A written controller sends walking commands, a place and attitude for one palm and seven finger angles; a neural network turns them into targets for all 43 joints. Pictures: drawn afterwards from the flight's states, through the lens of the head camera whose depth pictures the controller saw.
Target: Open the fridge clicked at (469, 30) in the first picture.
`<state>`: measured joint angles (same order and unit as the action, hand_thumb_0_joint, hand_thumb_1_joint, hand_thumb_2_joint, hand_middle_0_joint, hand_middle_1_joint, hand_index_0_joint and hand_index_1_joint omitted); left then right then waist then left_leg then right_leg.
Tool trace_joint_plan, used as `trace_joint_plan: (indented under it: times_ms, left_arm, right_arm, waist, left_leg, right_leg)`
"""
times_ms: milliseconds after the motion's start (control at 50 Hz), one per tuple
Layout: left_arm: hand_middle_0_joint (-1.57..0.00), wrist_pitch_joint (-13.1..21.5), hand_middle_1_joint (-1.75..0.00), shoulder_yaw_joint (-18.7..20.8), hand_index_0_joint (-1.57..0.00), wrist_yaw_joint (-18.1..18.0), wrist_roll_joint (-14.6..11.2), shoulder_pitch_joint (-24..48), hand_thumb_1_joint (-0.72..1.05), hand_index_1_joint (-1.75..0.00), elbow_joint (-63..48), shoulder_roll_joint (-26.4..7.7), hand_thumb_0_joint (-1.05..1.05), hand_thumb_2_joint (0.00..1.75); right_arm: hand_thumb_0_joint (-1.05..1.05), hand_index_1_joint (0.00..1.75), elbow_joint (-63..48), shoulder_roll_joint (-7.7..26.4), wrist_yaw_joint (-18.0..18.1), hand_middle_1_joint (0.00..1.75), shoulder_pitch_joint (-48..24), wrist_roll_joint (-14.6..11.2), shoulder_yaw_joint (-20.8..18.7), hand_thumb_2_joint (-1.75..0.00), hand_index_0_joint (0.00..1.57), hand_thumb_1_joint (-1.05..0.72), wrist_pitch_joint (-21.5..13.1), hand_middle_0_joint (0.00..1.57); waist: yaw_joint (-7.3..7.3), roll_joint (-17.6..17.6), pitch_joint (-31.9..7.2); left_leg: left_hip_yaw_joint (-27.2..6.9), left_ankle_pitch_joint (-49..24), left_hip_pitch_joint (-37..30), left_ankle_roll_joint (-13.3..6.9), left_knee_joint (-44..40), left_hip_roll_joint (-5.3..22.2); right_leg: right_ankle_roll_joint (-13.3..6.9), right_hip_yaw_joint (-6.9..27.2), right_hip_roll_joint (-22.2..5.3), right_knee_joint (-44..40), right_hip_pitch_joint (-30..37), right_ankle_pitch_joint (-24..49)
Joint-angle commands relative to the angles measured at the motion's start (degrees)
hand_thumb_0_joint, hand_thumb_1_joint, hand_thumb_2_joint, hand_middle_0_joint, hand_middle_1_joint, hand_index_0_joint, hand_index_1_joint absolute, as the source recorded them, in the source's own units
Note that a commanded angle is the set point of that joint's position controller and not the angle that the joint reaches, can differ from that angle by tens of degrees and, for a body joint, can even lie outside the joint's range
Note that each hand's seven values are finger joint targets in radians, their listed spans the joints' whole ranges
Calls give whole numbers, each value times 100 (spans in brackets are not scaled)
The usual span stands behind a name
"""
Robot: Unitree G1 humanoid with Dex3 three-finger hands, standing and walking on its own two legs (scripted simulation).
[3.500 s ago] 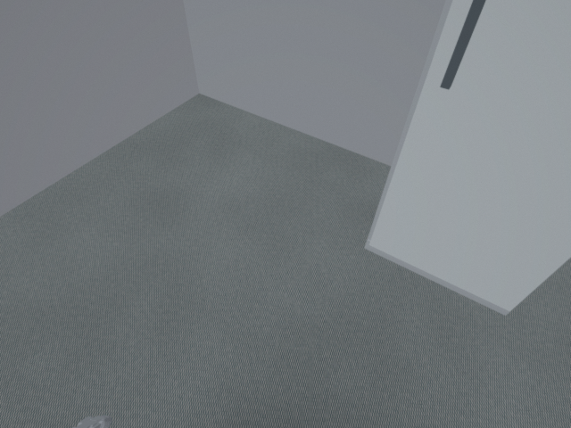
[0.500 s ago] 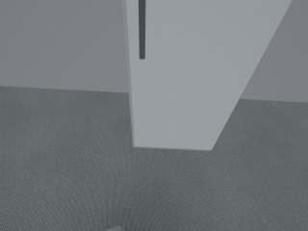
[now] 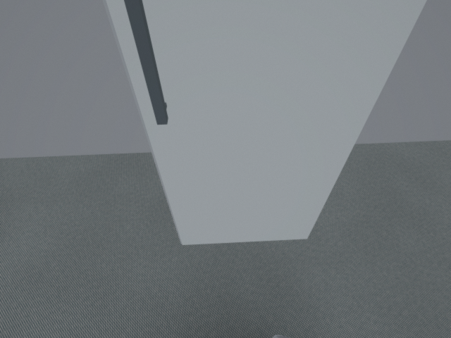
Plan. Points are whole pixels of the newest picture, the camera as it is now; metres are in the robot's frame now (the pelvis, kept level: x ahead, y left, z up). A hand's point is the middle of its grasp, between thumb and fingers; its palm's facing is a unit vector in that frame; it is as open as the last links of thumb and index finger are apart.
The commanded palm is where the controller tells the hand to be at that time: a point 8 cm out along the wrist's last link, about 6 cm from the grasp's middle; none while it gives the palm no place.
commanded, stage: come to a stop and stand still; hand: left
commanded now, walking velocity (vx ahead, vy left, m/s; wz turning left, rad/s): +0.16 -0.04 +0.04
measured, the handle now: (150, 59) +0.55 +0.15 +0.22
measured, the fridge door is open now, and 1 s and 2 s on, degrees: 0 0 0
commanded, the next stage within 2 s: look again from close up in 1.56 s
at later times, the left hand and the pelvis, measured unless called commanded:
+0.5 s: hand out of the picture +0.12 +0.18 -0.16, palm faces +0.07 -0.97 -0.22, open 7.4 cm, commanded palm none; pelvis +0.07 -0.01 +0.02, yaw +0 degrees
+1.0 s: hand out of the picture +0.06 +0.16 -0.16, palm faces +0.07 -0.98 -0.18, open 7.3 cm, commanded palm none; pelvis +0.03 -0.03 +0.02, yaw +1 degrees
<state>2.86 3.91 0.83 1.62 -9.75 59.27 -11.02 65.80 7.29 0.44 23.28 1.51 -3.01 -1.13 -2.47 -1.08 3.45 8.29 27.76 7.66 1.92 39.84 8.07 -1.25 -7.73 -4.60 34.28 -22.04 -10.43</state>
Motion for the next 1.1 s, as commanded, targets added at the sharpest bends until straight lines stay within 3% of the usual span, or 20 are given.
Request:
trace_joint_plan:
  times_ms: [0, 40, 80, 180, 220, 280, 320, 360, 460, 500, 520, 540, 560, 580, 640, 720, 760, 800, 860, 1080]
  left_arm:
    - [-20, -3, -30, 185, -20, -166, -40, -1397, 90, -30, 250, -991, 0, 90]
    - [-20, -5, -30, 33, -20, -224, -17, -717, 90, -30, 56, -513, 0, 90]
    - [-20, 24, -30, -62, -20, -262, 22, -436, 90, -30, -15, -323, 0, 90]
    - [-20, -133, -30, -70, -20, -319, -62, -446, 90, -30, 32, -524, 0, 90]
    - [-20, -241, -30, -18, -20, -326, -102, -555, 90, -30, -62, -527, 0, 90]
    - [-20, -392, -30, -55, -20, -353, -95, -743, 90, -30, -199, -342, 0, 90]
    - [-20, -444, -30, 14, -20, -338, -97, -564, 90, -30, -222, -378, 0, 90]
    - [-20, -446, -30, 40, -20, -325, -82, -577, 90, -30, -239, -295, 0, 90]
    - [-20, -432, -30, 20, -20, -289, -71, -660, 90, -30, -397, -200, 0, 90]
    - [-20, -367, -30, 14, -20, -281, -34, -999, 90, -30, -323, -250, 0, 90]
    - [-20, -327, -30, 6, -20, -298, -3, -1072, 90, -30, -319, -415, 0, 90]
    - [-20, -276, -30, 41, -20, -326, 55, -891, 90, -30, -371, -826, 0, 90]
    - [-20, -272, -30, 52, -20, -296, 39, -755, 90, -30, -445, -1083, 0, 90]
    - [-20, -278, -30, 49, -20, -298, 47, -684, 90, -30, -485, -1002, 0, 90]
    - [-20, -291, -30, -22, -20, -291, 40, -154, 90, -30, -534, -767, 0, 90]
    - [-20, -286, -30, 1, -20, -313, 5, -399, 90, -30, -428, -851, 0, 90]
    - [-20, -295, -30, -30, -20, -305, -68, -367, 90, -30, -316, -819, 0, 90]
    - [-20, -322, -30, -96, -20, -265, -127, -445, 90, -30, -323, -503, 0, 90]
    - [-20, -392, -30, -130, -20, -260, -81, -360, 90, -30, -137, -415, 0, 90]
    - [-20, -265, -30, -244, -20, -249, -72, -824, 90, -30, 366, -306, 0, 90]
  right_arm:
    - [0, 30, -689, 457, 13, 30, -494, -65, -76, -90, 20, -90, -69, 20]
    - [0, 30, -621, 437, -15, 30, -545, -5, -57, -90, 20, -90, -32, 20]
    - [0, 30, -469, 166, 15, 30, -260, -38, 41, -90, 20, -90, 36, 20]
    - [0, 30, -422, 197, 80, 30, -250, -118, 133, -90, 20, -90, 112, 20]
    - [0, 30, -528, 579, 98, 30, -323, -89, 16, -90, 20, -90, 109, 20]
    - [0, 30, -752, 1117, 184, 30, -705, -68, -95, -90, 20, -90, 128, 20]
    - [0, 30, -872, 1166, 248, 30, -922, -20, -131, -90, 20, -90, 165, 20]
    - [0, 30, -1016, 1239, 234, 30, -1183, 3, -203, -90, 20, -90, 211, 20]
    - [0, 30, -1163, 1280, 171, 30, -1440, 10, -297, -90, 20, -90, 243, 20]
    - [0, 30, -1182, 1239, 117, 30, -1501, -30, -297, -90, 20, -90, 250, 20]
    - [0, 30, -1193, 1080, 81, 30, -1495, -73, -283, -90, 20, -90, 244, 20]
    - [0, 30, -1278, 742, 46, 30, -1381, -116, -227, -90, 20, -90, 247, 20]
    - [0, 30, -1383, 589, 20, 30, -1522, -125, -176, -90, 20, -90, 307, 20]
    - [0, 30, -1398, 589, 49, 30, -1672, -95, -167, -90, 20, -90, 403, 20]
    - [0, 30, -1124, 594, 37, 30, -1399, -92, -146, -90, 20, -90, 395, 20]
    - [0, 30, -967, 505, 51, 30, -1213, -109, -29, -90, 20, -90, 285, 20]
    - [0, 30, -796, 486, 76, 30, -901, -100, 21, -90, 20, -90, 227, 20]
    - [0, 30, -713, 783, 98, 30, -830, -57, 45, -90, 20, -90, 113, 20]
    - [0, 30, -691, 858, 96, 30, -1174, -54, 73, -90, 20, -90, 85, 20]
    - [0, 30, -347, 609, 107, 30, -506, -77, 116, -90, 20, -90, 80, 20]
  waist:
    - [697, 1733, -424]
    - [342, 826, -70]
    - [93, 490, -76]
    - [136, 667, -504]
    - [154, 313, -538]
    - [232, -1683, -489]
    - [189, -1224, -537]
    - [199, -857, -685]
    - [230, -910, -890]
    - [393, -658, -930]
    - [422, -124, -917]
    - [293, 1079, -732]
    - [348, 1466, -516]
    - [406, 1372, -472]
    - [176, 1294, -119]
    - [313, 986, -351]
    - [191, 869, -431]
    - [326, -201, -405]
    - [446, -824, -69]
    - [314, 145, 163]
  left_leg:
    - [-599, 257, 2805, -290, 3127, -140]
    - [-637, -366, 2347, -235, 2706, 71]
    - [-497, -383, 1588, -86, 1567, -44]
    - [-296, -1541, 716, 14, -763, -405]
    - [-479, -3505, 81, -121, -1318, -138]
    - [-1593, -6963, -134, -1127, -1802, 1179]
    - [-1606, -6860, -292, -1451, -1707, 1235]
    - [-1310, -6566, -549, -1411, -1489, 1109]
    - [-1105, -5512, -356, -1161, -1459, 934]
    - [-937, -4424, 19, -866, -1177, 663]
    - [-779, -3386, 300, -587, -845, 346]
    - [-354, -1677, 1158, -215, -241, -280]
    - [-436, 189, 1355, -78, 354, -682]
    - [-729, 483, 1234, -108, 980, -651]
    - [-800, -10, 1406, -114, 1569, -617]
    - [-562, -364, 1045, -36, -64, -587]
    - [-537, -1230, 270, -58, -1282, -567]
    - [-1315, -2357, 83, -334, -1949, 112]
    - [-1525, -1106, 1204, -441, -2587, 250]
    - [-1064, -677, 792, -311, -2466, -152]
  right_leg:
    - [-1017, 2679, -1850, -2194, 2012, -810]
    - [-856, 1597, -1481, -2176, 1026, -361]
    - [-773, 922, -1297, -1973, 539, 1449]
    - [-607, 534, -921, -1070, 1095, 2751]
    - [-267, 460, -723, -539, 753, 2128]
    - [303, 161, 142, 1011, 233, -1617]
    - [250, 689, 189, 2134, -198, -2449]
    - [264, 754, 259, 2359, -447, -2278]
    - [243, 555, 249, 866, 228, -1585]
    - [264, 410, 256, -489, 964, -363]
    - [257, 641, 45, -1203, 1261, 450]
    - [-77, 1884, -982, -1432, 1483, 1524]
    - [-677, 2245, -1747, -1633, 985, 2050]
    - [-973, 2261, -1716, -1723, 575, 1797]
    - [-871, 1521, -1099, -1495, 528, 1885]
    - [-802, 1357, -977, -1253, 1100, 1902]
    - [-516, 1308, -826, -1156, 830, 1144]
    - [-8, 924, -252, -918, 622, 246]
    - [216, 609, -1, -891, 1337, -265]
    - [122, 956, -176, -1643, 952, -577]
